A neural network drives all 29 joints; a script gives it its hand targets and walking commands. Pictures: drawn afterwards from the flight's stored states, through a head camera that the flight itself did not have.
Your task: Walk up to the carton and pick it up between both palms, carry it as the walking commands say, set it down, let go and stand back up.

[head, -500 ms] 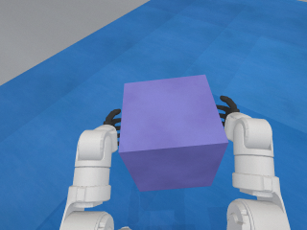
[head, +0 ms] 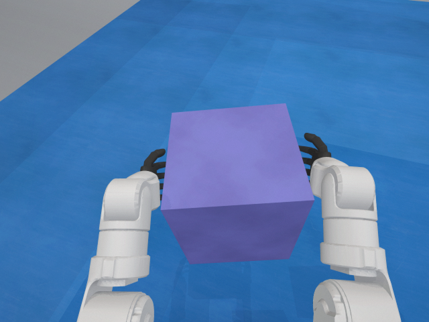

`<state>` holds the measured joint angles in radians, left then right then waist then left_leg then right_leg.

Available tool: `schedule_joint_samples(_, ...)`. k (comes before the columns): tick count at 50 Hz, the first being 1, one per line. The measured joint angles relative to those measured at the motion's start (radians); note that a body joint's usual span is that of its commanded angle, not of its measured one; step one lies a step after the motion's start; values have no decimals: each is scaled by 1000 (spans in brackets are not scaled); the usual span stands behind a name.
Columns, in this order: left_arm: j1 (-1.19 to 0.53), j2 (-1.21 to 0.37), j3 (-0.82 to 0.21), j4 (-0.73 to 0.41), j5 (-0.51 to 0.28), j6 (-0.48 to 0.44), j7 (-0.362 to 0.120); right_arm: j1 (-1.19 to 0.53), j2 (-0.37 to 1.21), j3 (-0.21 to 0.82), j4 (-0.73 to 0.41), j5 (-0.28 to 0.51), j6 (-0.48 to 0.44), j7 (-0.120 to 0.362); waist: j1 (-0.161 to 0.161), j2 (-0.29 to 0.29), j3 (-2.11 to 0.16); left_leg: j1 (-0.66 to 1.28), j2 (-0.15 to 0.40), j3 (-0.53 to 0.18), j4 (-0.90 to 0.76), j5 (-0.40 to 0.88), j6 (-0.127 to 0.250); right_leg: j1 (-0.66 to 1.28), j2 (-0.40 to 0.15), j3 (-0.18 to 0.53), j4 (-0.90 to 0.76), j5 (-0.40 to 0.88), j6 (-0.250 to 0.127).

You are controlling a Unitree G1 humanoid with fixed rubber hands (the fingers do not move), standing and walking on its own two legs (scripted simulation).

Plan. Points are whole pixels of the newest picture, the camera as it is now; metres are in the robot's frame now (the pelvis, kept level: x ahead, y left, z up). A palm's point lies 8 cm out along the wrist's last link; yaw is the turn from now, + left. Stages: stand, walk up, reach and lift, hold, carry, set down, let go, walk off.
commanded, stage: carry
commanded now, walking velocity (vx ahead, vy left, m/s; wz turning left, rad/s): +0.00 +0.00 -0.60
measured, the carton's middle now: (233, 190) +0.37 +0.01 +0.03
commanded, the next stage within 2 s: none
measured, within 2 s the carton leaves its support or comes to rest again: neither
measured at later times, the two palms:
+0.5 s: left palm (202, 218) +0.28 +0.06 +0.09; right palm (421, 262) +0.22 -0.23 +0.12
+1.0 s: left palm (227, 262) +0.20 +0.02 +0.11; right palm out of the picture +0.13 -0.27 +0.14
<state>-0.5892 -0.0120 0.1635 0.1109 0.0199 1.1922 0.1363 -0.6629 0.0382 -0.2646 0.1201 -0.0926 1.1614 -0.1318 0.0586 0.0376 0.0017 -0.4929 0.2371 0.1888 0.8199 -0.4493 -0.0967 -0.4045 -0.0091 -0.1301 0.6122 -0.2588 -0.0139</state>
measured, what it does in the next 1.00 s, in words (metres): walks backwards, turning right: left foot, then right foot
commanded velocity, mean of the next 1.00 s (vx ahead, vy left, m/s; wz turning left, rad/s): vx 0.00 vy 0.00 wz -0.18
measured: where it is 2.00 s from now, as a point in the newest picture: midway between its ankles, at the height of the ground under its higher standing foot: outside the picture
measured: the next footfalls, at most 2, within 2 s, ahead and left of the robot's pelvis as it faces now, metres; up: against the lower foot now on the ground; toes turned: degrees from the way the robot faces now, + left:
left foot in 0.24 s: -0.02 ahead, +0.09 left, +0.00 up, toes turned -21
right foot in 0.52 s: -0.08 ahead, -0.15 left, +0.00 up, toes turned -4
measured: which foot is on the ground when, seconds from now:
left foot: up 0.00-0.22, down 0.24-1.00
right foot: down 0.00-0.26, up 0.28-0.50, down 0.52-1.00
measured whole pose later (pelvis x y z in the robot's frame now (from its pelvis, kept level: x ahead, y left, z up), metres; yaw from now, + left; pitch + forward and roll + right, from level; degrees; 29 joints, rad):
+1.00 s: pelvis -0.16 -0.01 +0.01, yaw -18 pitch +1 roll +0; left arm -0.59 -0.01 0.18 0.23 0.03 1.22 0.13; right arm -0.71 -0.01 -0.22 0.33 -0.07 1.16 -0.13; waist -0.01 0.00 -0.07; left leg -0.36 0.10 0.14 0.51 -0.17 -0.02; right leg -0.37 -0.02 -0.09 0.49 -0.15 -0.03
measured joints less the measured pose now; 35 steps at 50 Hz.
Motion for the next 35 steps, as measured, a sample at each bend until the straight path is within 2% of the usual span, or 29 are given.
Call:
schedule_joint_samples(1,-3,-6,-3,11,7,0,0,-2,-11,-1,9,7,4,0,-9,-6,5,-20,-28,-28,64,-58,-17,-9,-3,8,4,-2,-7)
schedule_joint_samples(3,4,-19,-5,11,17,3,0,-5,-24,1,18,18,13,0,-33,-19,10,-47,-82,-60,147,-91,-32,-22,-10,27,-5,9,-11)
schedule_joint_samples(6,16,-35,0,-15,32,7,0,-13,-33,3,16,30,17,0,-67,-41,13,-48,-140,-79,138,-75,-33,-49,-13,59,-20,43,-9)
schedule_joint_samples(9,22,-44,11,-48,44,6,0,-25,-35,5,12,39,9,0,-89,-65,11,-10,-179,-88,40,-47,-24,-82,-6,95,-24,74,-7)
schedule_joint_samples(11,26,-46,18,-64,49,8,0,-30,-30,4,15,41,1,0,-96,-82,4,46,-200,-84,-81,-6,-14,-105,4,122,-22,92,-3)
schedule_joint_samples(12,26,-44,22,-69,49,10,0,-33,-27,5,19,40,-3,0,-98,-91,1,85,-206,-73,-167,52,-1,-118,11,135,-15,99,0)
schedule_joint_samples(13,23,-35,24,-71,45,12,0,-33,-19,7,23,37,-12,0,-101,-117,5,101,-217,-54,-209,136,40,-127,6,155,-2,102,4)
schedule_joint_samples(15,28,-16,29,-69,30,17,-1,-34,-4,16,39,24,-24,0,-98,-124,8,99,-205,-27,-203,171,109,-164,8,140,112,-53,15)
schedule_joint_samples(16,38,-13,32,-68,26,18,-1,-22,7,14,41,16,-27,0,-89,-114,4,99,-186,-16,-197,166,123,-184,9,116,202,-134,18)
schedule_joint_samples(18,56,-12,33,-64,21,23,-1,16,25,17,28,5,-28,0,-71,-96,-3,107,-150,0,-201,161,124,-196,0,77,324,-204,24)
schedule_joint_samples(20,58,-6,23,-60,14,29,-1,40,30,21,5,0,-20,0,-54,-78,-3,108,-117,9,-207,169,112,-175,-12,59,347,-207,33)
schedule_joint_samples(24,27,18,-2,-46,-3,36,0,27,22,19,-12,-2,-3,0,-34,-49,-1,83,-66,19,-194,186,93,-53,-19,47,164,-189,36)
schedule_joint_samples(26,4,21,-2,-25,-6,35,0,11,16,13,-4,-4,2,0,-25,-45,-11,60,-53,24,-170,187,81,46,-23,36,-39,-65,29)
schedule_joint_samples(27,-3,14,2,-8,-4,24,0,3,6,12,6,-2,1,1,-23,-22,-9,50,-34,17,-157,186,73,54,-9,26,-75,4,23)
schedule_joint_samples(28,-9,5,4,10,2,17,0,-1,-5,11,18,4,2,1,-24,-9,-8,45,-34,0,-153,170,54,47,0,23,-72,27,16)
schedule_joint_samples(30,-19,-8,1,37,15,15,0,-9,-28,10,42,19,8,1,-34,-7,-5,40,-68,-37,-114,44,23,32,-4,27,-55,27,6)
schedule_joint_samples(32,-19,-19,0,46,25,17,0,-16,-44,13,58,30,15,1,-51,-13,-7,51,-109,-53,-105,-7,14,24,-13,33,-57,30,2)
schedule_joint_samples(33,-17,-23,2,44,29,19,0,-20,-48,15,64,33,17,1,-60,-18,-9,70,-126,-53,-142,16,15,18,-16,36,-59,35,2)
schedule_joint_samples(35,-11,-26,10,38,34,20,-1,-28,-50,21,79,36,13,1,-79,-35,-9,104,-149,-49,-236,171,49,12,-23,45,-59,47,1)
